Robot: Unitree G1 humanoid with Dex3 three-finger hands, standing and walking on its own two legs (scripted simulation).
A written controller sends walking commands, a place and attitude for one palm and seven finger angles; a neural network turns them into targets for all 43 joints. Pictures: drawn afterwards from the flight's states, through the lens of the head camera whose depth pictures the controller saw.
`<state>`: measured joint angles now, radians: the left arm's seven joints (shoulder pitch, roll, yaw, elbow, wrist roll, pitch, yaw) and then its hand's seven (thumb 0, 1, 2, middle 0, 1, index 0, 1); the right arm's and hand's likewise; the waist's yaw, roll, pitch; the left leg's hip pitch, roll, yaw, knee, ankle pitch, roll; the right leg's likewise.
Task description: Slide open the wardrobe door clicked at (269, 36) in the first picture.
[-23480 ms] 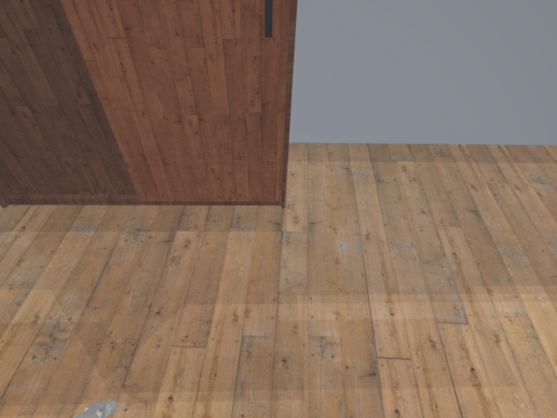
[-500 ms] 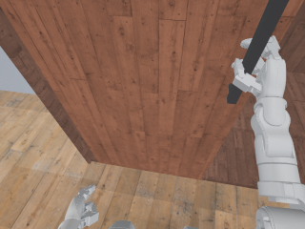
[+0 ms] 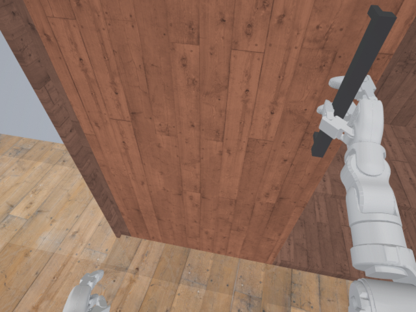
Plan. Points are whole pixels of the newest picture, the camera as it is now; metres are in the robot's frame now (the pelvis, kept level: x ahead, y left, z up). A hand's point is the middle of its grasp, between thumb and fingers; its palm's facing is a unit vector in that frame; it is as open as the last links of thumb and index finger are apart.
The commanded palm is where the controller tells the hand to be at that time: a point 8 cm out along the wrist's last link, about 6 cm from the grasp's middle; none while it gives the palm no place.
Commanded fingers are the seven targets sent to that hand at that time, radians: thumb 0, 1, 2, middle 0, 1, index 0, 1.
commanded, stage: stop walking and hold the door there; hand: right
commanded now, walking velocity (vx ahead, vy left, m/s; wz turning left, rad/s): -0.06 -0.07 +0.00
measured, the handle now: (341, 92) +0.46 -0.20 +0.22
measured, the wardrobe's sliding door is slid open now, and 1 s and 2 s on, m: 0.59 0.59 0.59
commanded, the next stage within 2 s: loosen the grip on the handle in 0.46 s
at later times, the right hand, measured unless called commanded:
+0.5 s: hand (327, 119) +0.41 -0.17 +0.20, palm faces +0.18 +0.98 -0.12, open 6.4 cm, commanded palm +0.38 -0.22 +0.19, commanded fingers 0.00 -0.90 -0.90 0.45 1.40 0.45 1.40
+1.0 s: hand (331, 122) +0.41 -0.18 +0.19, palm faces +0.22 +0.96 -0.17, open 14.1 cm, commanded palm +0.38 -0.22 +0.19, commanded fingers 0.00 0.55 -0.20 0.28 1.18 0.28 1.18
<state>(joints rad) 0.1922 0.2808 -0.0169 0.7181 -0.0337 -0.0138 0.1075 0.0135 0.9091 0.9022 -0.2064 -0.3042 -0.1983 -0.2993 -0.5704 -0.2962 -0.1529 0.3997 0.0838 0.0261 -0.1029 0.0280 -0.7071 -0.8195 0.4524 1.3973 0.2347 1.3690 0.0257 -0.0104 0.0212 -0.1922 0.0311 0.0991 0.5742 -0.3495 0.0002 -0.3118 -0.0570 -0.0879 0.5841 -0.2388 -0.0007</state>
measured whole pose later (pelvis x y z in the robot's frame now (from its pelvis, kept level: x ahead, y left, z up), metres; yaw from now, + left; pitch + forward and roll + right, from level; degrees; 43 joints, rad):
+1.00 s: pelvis -0.04 +0.00 +0.00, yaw +2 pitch +1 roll +0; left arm 0.35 0.27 0.00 0.74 -0.04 -0.14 0.04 0.01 0.91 0.90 -0.21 -0.30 -0.20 -0.30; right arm -0.74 -0.38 -0.24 0.78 0.00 -0.19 -0.07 0.00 0.39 -0.28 0.38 1.31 0.17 1.23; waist 0.05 -0.01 -0.01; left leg -0.34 0.00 0.05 0.61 -0.29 0.02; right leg -0.42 -0.04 -0.05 0.58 -0.17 -0.01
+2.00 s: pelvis +0.00 -0.01 +0.00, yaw +3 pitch +3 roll +1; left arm 0.32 0.26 -0.02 0.66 -0.05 -0.10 0.09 0.01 0.91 0.90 -0.21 -0.30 -0.20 -0.30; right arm -0.45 -0.44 -0.38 0.47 0.15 -0.11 0.16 -0.01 0.56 -0.20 0.25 1.15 0.25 1.15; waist 0.01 -0.03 -0.07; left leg -0.30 0.00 0.02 0.59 -0.34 -0.01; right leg -0.41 -0.02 -0.04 0.62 -0.26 -0.02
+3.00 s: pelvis -0.01 +0.01 +0.00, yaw +2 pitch -4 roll +0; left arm 0.22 0.26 -0.07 0.64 -0.07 -0.21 0.12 0.02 0.91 0.90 -0.21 -0.30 -0.20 -0.30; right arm 0.02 -0.36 -0.41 -0.09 0.36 0.25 0.23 -0.01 0.56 -0.20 0.25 1.15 0.25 1.15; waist -0.06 -0.05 -0.08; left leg -0.15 -0.01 0.05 0.53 -0.32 0.02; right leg -0.26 -0.02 -0.01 0.54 -0.22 0.01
